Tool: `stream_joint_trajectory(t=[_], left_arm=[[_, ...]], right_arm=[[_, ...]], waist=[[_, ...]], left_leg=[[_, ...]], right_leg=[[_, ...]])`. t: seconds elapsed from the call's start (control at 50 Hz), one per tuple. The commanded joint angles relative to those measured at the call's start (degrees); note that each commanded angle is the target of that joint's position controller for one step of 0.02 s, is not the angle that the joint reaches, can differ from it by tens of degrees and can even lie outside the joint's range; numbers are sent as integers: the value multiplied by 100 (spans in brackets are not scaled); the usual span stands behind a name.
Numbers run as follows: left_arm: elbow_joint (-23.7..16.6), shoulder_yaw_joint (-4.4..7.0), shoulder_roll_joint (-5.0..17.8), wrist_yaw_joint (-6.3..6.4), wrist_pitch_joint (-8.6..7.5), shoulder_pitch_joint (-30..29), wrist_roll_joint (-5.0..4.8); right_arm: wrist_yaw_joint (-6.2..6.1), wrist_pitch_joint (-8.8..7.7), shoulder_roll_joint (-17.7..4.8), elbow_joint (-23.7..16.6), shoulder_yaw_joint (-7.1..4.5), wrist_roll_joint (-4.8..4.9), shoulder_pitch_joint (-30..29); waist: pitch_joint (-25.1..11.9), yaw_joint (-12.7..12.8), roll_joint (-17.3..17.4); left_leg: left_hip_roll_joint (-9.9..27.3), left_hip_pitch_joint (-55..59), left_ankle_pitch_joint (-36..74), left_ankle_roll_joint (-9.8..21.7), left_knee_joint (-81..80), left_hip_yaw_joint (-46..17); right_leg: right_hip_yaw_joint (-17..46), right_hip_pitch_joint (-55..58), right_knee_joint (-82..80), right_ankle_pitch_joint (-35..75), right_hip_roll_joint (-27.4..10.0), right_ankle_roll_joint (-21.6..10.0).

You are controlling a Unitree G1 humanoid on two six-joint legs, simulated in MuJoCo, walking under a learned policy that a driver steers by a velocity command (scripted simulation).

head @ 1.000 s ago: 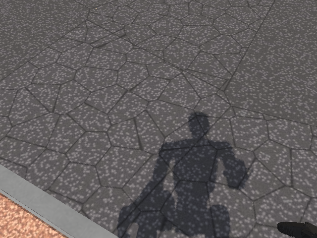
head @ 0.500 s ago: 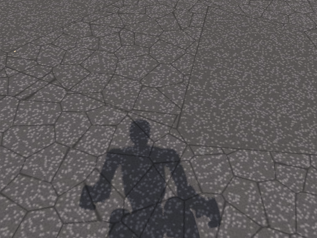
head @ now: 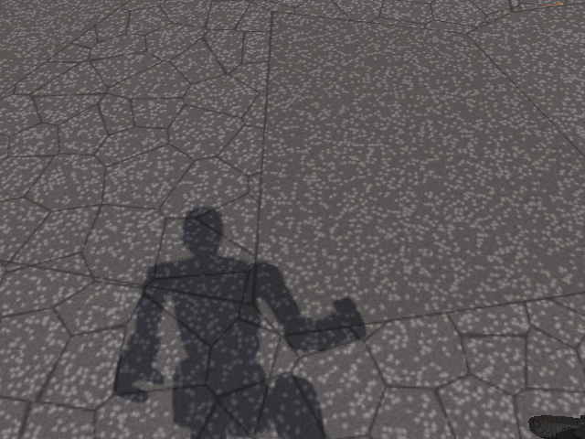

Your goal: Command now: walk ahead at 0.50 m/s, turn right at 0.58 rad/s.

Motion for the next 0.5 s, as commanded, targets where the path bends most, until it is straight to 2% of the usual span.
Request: stream_joint_trajectory(t=[0.02,0.06,0.12,0.16,0.18,0.2,0.22,0.24,0.26,0.28,0.3,0.32,0.34,0.36,0.42,0.46,0.5], left_arm=[[-386,276,986,101,-65,-180,-51],[-316,292,1022,104,-35,38,-71],[-265,293,967,120,-1,160,-91],[-316,299,927,127,23,13,-70],[-369,247,764,118,18,-41,-47],[-486,123,428,90,-6,-75,16],[-635,8,44,101,-58,721,-94],[-540,64,559,114,-70,846,-181],[-549,169,941,117,-33,299,-154],[-630,186,959,123,3,-113,-68],[-717,196,887,106,9,-347,-4],[-751,208,801,68,28,-365,-25],[-747,197,700,40,58,-305,-66],[-749,174,574,38,86,-327,-67],[-826,92,322,77,125,-516,32],[-804,25,203,39,113,-656,66],[-802,-13,157,-33,77,-934,53]], right_arm=[[44,-50,-185,-379,1,27,-425],[100,-85,-274,-458,-17,108,-718],[158,-153,-519,-513,-119,148,-734],[157,-206,-620,-431,-203,157,-311],[127,-231,-732,-321,-283,113,181],[82,-254,-1012,-265,-371,4,966],[77,-198,-1513,-111,-482,-107,1542],[114,-165,-1147,-82,-420,42,1603],[86,-128,-721,-174,-304,77,1343],[68,-76,-576,-189,-240,43,1080],[64,-46,-452,-146,-194,17,899],[51,-47,-363,-110,-154,-10,805],[46,-64,-338,-63,-150,-4,775],[52,-87,-324,1,-145,6,774],[53,-107,-601,224,-220,8,755],[23,-31,-706,316,-241,67,648],[-9,51,-763,419,-239,128,672]], waist=[[-256,-15,-607],[-259,127,-687],[-263,66,-791],[-319,-209,-936],[-572,-464,-902],[-1263,-817,-422],[-2011,-534,1380],[-1909,-592,1498],[-1174,-756,820],[-728,-710,402],[-397,-614,306],[-259,-478,425],[-211,-410,535],[-130,-378,522],[-130,-243,338],[-315,-251,357],[-422,-363,408]], left_leg=[[-374,740,1127,-102,-1277,258],[-527,962,1355,-94,-1744,227],[-557,1151,995,74,-2199,11],[-577,1700,654,273,-2434,69],[-523,2471,624,428,-2572,106],[302,3797,359,776,-2500,-644],[1655,5718,-628,1724,-2961,-3199],[1959,5760,-2096,1901,-3359,-4346],[1689,5134,-2239,1643,-3462,-3484],[1429,4429,-1539,1439,-3469,-2598],[1176,3844,-843,1364,-3577,-1992],[988,3478,-392,1286,-3706,-1507],[880,3274,-172,1257,-3845,-1167],[828,3109,425,1317,-3911,-913],[901,3042,2946,1502,-3793,-229],[771,3048,3421,1450,-3711,261],[619,2962,3415,1341,-3673,604]], right_leg=[[817,-414,-588,1254,-1019,-839],[1066,-304,-482,871,-1116,-781],[1648,161,-46,451,-1346,-655],[1863,241,358,525,-1331,-504],[1742,107,880,794,-1079,-342],[1330,-448,2306,352,-742,-121],[552,-2402,4302,-1957,84,293],[595,-3340,5297,-2224,-305,388],[571,-3558,5617,-1659,-546,433],[363,-3419,5555,-1209,-742,457],[336,-3274,5307,-923,-889,462],[323,-3039,5111,-746,-1035,452],[251,-2862,4959,-662,-1102,450],[189,-2760,4797,-678,-1075,483],[73,-2673,3888,-604,-959,644],[-111,-2313,3067,24,-939,672],[-327,-1770,2253,730,-838,644]])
